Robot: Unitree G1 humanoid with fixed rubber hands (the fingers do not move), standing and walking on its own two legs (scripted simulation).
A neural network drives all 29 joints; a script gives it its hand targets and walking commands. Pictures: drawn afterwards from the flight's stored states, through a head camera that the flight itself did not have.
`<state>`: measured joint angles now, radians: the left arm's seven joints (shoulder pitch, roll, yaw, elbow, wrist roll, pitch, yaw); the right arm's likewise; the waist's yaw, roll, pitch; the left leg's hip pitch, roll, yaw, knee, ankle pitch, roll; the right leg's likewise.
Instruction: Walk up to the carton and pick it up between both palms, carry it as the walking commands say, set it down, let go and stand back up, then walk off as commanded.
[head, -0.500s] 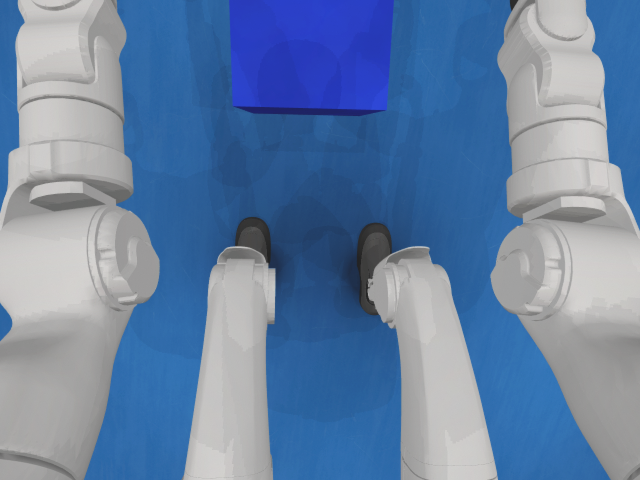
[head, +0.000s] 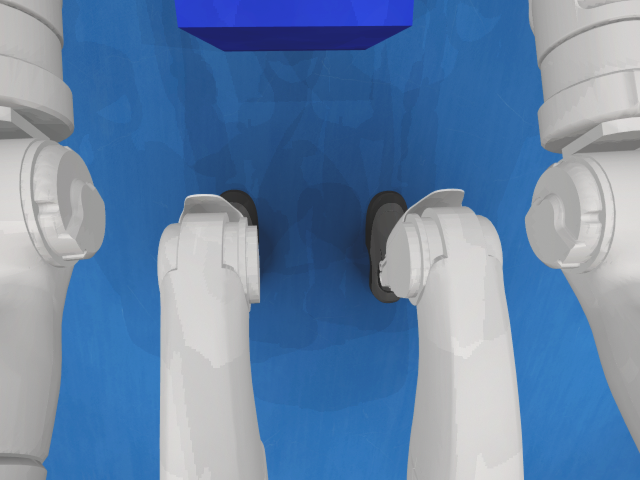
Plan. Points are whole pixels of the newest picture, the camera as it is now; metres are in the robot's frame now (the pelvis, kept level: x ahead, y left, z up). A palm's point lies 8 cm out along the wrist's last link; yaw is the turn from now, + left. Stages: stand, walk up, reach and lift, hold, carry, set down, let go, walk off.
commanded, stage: reach and lift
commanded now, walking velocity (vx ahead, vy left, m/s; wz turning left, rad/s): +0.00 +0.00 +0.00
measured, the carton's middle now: out of the picture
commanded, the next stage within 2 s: none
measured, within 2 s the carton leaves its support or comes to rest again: neither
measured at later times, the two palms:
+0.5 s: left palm out of the picture +0.58 +0.21 -0.25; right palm out of the picture +0.58 -0.15 -0.25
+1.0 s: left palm out of the picture +0.59 +0.19 -0.25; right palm out of the picture +0.58 -0.14 -0.26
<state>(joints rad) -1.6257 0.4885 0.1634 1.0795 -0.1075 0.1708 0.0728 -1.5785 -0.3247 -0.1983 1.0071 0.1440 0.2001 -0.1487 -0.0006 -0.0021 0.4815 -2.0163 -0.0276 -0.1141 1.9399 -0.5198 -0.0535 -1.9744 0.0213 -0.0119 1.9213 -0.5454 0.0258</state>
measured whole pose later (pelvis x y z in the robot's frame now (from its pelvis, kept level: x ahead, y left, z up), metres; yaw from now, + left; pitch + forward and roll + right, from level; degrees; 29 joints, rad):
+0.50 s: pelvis +0.00 +0.00 -0.07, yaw -1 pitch +36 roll -2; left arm -1.66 0.50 0.12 1.16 -0.16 0.08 0.07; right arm -1.64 -0.35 -0.12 1.10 0.19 0.13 -0.12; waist 0.01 0.00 0.52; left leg -2.22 -0.02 -0.11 2.15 -0.55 -0.07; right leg -2.19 0.04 0.00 2.14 -0.57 0.04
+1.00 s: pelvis +0.00 +0.00 -0.07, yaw -1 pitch +36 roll -2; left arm -1.68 0.45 0.10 1.17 -0.18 0.07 0.07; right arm -1.65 -0.32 -0.10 1.11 0.19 0.13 -0.12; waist 0.01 0.00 0.52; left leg -2.22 -0.02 -0.11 2.15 -0.55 -0.07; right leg -2.19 0.04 0.00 2.14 -0.57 0.04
